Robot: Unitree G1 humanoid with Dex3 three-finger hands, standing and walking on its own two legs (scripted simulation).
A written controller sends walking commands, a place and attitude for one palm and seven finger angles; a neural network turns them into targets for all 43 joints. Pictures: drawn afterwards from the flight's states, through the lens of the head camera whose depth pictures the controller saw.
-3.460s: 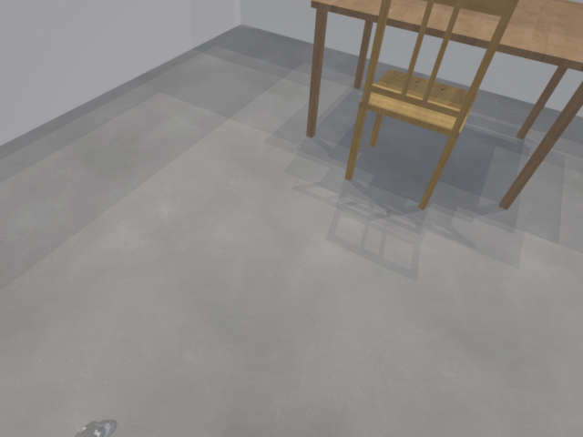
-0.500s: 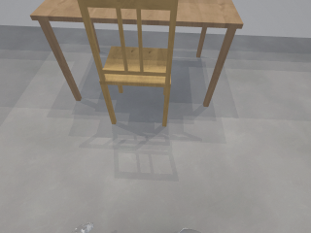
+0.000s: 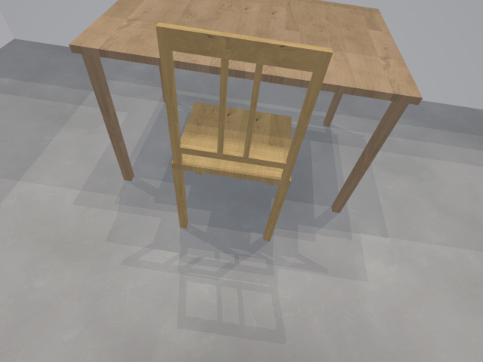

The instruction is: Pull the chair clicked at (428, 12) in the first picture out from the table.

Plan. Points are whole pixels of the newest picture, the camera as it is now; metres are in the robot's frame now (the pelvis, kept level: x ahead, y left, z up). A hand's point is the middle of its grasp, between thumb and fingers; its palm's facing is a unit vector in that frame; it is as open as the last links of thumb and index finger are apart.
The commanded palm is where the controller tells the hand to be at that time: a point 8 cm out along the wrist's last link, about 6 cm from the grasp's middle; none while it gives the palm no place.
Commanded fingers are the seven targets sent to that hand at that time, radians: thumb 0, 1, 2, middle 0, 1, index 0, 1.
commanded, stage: take the last steps up to it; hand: left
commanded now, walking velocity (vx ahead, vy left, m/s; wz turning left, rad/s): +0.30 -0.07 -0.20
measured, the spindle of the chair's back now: (222, 111) +0.77 +0.11 -0.06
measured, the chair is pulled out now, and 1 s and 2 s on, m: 0.00 0.00 0.00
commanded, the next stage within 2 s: come to a stop and stand still in 0.94 s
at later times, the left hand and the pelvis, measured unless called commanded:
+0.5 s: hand out of the picture +0.07 +0.12 -0.16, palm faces +0.01 -0.99 -0.17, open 7.3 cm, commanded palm none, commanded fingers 0.00 0.90 0.90 -0.20 -0.30 -0.20 -0.30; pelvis +0.10 -0.04 +0.01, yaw -3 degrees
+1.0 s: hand (181, 259) +0.34 +0.15 -0.16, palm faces -0.06 -0.98 -0.19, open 7.3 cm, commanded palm none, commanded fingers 0.00 0.90 0.90 -0.20 -0.30 -0.20 -0.30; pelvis +0.25 -0.03 +0.01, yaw -6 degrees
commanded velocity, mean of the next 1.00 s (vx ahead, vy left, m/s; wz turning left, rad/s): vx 0.26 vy -0.03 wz -0.08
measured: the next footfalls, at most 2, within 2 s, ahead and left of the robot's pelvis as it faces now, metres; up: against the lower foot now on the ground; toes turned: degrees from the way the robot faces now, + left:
right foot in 0.26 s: +0.10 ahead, -0.13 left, +0.00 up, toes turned -10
left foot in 0.68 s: +0.27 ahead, +0.09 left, +0.00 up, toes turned +5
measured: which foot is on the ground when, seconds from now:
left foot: down 0.00-0.28, up 0.30-0.66, down 0.68-1.00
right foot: up 0.00-0.24, down 0.26-0.68, up 0.70-1.00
